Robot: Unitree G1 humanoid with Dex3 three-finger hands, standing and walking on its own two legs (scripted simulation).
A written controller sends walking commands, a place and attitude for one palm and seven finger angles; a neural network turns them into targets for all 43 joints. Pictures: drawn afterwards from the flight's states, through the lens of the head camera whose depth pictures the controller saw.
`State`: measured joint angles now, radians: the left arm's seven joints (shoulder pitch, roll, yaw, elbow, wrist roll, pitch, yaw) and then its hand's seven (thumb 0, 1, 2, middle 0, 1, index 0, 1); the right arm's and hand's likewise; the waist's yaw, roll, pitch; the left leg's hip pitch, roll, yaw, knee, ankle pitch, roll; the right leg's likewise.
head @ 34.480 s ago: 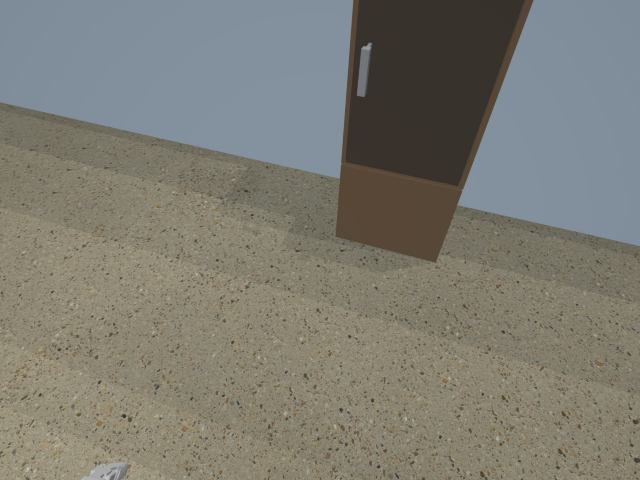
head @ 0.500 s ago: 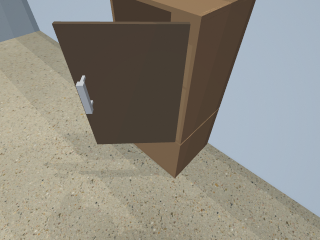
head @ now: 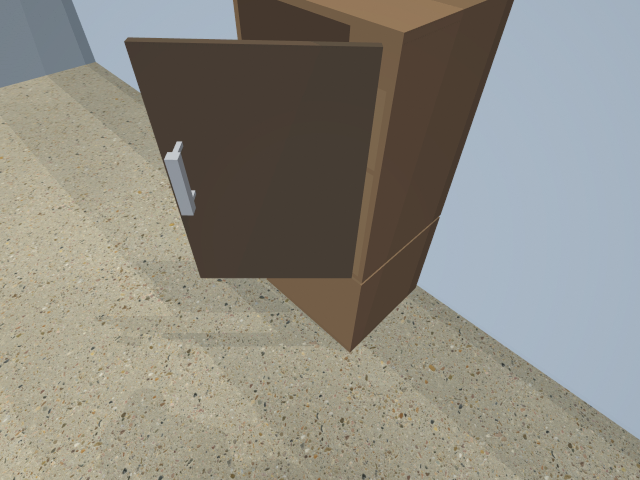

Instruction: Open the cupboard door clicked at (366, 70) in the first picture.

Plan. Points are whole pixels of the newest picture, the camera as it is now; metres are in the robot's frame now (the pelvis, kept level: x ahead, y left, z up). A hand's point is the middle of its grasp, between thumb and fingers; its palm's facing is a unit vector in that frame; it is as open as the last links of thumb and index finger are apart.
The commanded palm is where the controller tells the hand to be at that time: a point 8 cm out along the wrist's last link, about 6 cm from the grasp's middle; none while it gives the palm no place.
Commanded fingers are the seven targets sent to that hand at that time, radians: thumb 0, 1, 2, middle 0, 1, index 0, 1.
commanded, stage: shuffle to correct the standing spot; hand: left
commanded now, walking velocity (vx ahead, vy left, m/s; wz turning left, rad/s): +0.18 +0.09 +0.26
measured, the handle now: (183, 178) +0.63 +0.30 +0.01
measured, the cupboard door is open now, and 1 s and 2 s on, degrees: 46 46 46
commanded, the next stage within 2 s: come to a stop and stand still in 0.52 s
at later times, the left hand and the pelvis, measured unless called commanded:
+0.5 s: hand out of the picture +0.11 +0.19 -0.16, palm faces +0.11 -0.97 -0.22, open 7.3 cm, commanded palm none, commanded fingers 0.00 0.90 0.90 -0.20 -0.30 -0.20 -0.30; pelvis +0.07 +0.01 -0.01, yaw +4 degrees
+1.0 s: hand out of the picture +0.09 +0.24 -0.18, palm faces +0.09 -0.98 -0.18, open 7.4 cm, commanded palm none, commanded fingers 0.00 0.90 0.90 -0.20 -0.30 -0.20 -0.30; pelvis +0.11 +0.06 +0.00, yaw +2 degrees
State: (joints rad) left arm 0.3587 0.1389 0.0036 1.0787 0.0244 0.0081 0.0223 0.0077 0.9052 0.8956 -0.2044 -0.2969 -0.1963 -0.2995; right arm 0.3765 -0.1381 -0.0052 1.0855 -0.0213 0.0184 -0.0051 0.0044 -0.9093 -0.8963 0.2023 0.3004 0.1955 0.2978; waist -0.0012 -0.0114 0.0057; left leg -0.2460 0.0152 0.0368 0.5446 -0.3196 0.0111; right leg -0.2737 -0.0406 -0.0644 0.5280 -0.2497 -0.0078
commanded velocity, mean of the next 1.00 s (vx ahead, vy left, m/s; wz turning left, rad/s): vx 0.05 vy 0.01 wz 0.02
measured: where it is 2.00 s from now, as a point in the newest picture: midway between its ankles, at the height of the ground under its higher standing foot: outside the picture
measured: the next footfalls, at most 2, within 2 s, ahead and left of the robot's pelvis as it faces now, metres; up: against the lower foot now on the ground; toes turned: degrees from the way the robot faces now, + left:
right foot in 0.44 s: +0.13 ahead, -0.08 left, +0.00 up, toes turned -3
left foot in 0.78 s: +0.23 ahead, +0.19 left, +0.00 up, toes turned +8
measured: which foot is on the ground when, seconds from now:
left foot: down 0.00-0.44, up 0.46-0.76, down 0.78-1.00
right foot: down 0.00-0.14, up 0.16-0.42, down 0.44-0.78, up 0.80-1.00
